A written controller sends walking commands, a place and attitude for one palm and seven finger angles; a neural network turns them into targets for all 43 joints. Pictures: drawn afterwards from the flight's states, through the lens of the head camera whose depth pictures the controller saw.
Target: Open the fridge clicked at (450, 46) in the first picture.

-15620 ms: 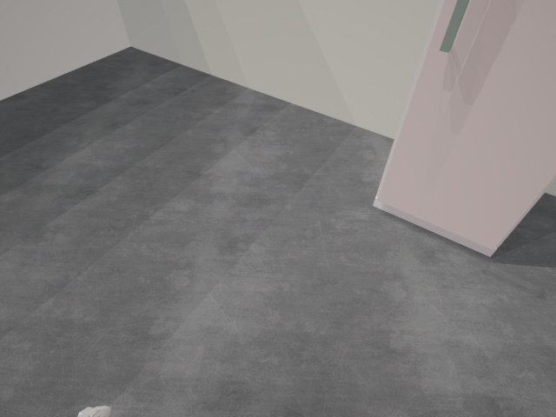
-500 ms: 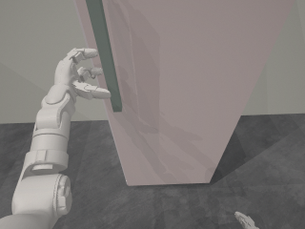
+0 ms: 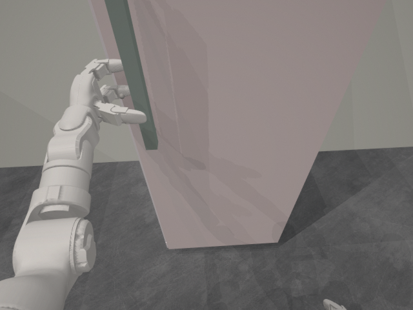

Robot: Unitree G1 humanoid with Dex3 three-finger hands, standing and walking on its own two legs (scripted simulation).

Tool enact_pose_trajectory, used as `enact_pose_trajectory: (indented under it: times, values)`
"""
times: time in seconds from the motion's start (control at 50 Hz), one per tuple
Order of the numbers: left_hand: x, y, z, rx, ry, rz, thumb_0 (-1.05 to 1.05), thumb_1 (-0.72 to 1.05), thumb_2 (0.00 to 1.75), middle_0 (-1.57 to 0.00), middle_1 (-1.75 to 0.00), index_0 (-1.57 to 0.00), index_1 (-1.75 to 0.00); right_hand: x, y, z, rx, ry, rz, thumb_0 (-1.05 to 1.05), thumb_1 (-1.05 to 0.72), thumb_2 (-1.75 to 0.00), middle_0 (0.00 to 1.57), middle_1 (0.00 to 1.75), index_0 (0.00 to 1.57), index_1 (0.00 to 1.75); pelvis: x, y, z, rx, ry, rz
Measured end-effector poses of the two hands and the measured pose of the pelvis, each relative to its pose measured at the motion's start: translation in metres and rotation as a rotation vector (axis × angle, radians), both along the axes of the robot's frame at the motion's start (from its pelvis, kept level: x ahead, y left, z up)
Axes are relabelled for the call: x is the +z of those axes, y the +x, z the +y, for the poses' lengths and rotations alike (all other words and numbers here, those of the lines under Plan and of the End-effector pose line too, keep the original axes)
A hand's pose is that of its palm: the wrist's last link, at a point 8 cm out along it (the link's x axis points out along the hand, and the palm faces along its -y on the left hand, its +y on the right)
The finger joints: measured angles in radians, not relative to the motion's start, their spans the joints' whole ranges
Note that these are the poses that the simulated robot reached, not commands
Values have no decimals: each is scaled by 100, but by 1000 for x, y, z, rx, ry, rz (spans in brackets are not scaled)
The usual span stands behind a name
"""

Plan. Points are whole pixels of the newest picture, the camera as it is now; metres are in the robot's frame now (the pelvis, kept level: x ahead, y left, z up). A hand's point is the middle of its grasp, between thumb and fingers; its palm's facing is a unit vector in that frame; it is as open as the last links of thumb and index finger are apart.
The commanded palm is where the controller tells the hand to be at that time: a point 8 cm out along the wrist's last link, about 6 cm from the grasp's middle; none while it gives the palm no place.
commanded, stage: feel for the door with the fingertips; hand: left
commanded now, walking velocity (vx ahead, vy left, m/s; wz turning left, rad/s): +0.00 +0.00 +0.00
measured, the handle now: (136, 67) +0.49 +0.15 +0.24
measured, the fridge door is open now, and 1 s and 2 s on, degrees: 0 0 0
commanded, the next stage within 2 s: slide the fingers in behind the handle in 0.14 s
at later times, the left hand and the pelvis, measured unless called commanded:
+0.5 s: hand (120, 95) +0.45 +0.18 +0.21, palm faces +0.09 -1.00 +0.01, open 13.6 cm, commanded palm +0.42 +0.23 +0.21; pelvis -0.01 +0.01 +0.00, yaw +0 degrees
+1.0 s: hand (128, 99) +0.43 +0.16 +0.21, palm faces +0.09 -1.00 +0.02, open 14.0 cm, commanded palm +0.40 +0.21 +0.21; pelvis +0.00 +0.00 +0.00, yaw +0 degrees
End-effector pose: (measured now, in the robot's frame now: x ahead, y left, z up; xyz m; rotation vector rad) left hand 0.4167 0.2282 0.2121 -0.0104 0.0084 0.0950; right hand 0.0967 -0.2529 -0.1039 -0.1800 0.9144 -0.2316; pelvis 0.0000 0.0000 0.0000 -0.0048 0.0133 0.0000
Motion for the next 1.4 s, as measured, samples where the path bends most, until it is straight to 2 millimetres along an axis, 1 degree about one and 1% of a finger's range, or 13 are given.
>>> enact_pose_trajectory:
  times: [0.1, 0.2, 0.36, 0.52, 0.6, 0.76, 0.94, 1.14, 1.26, 1.4]
  values:
    - [-2, 3, 0, 4, 2, -7, -1, -50, 30, -31, -121, -31, -121, -2, -10, -2, -15, -3, 19, 1, -90, -90, 20, 30, 20, 30, 0, 1, 1, -4, 0, 4]
    - [-2, 5, 2, 5, 3, -10, -1, -50, 30, -33, -123, -33, -123, -4, -15, -1, -13, -6, 35, 1, -90, -90, 20, 30, 20, 30, -1, 0, 2, 1, -2, 7]
    - [-1, 8, 4, 9, 4, 0, -1, -50, 30, -38, -125, -37, -127, -5, -17, 4, 13, -8, 38, 1, -90, -90, 20, 30, 20, 30, -1, -5, 4, 13, -3, 20]
    - [-3, 7, 4, -3, 6, -17, -1, -50, 30, -35, -125, -35, -124, -3, -19, 7, 7, 2, 17, 1, -90, -90, 20, 30, 20, 30, -2, -7, 6, 4, -3, 20]
    - [-4, 5, 0, -14, 2, -25, -1, -50, 30, -33, -123, -33, -122, -3, -18, 9, 3, 7, 7, 1, -90, -90, 20, 30, 20, 30, -2, -6, 7, -2, -3, 17]
    - [-9, 0, -11, -16, -9, -27, -1, -50, 30, -31, -121, -31, -121, 0, -4, 11, 4, 17, -20, 1, -90, -90, 20, 30, 20, 30, -1, -2, 7, -11, -1, 8]
    - [-1, -5, -14, -6, -5, -37, -1, -50, 30, -31, -121, -30, -120, 6, 21, 14, 24, 27, -60, 1, -90, -90, 20, 30, 20, 30, 0, 3, 5, -10, -1, -1]
    - [1, -16, -19, 0, -5, -31, -1, -50, 30, -30, -120, -29, -120, 11, 43, 16, 58, 28, -89, 1, -90, -90, 20, 30, 20, 30, 0, 5, 2, 2, -1, -14]
    - [2, -17, -22, 8, 2, -15, -1, -50, 30, -28, -119, -27, -119, 10, 47, 17, 71, 28, -86, 1, -90, -90, 20, 30, 20, 30, 0, 4, 0, 12, -1, -18]
    - [3, -13, -34, -12, -2, -9, -1, -50, 30, -27, -119, -27, -119, 6, 40, 17, 72, 31, -63, 1, -90, -90, 20, 30, 20, 30, 0, 2, 0, 16, 0, -17]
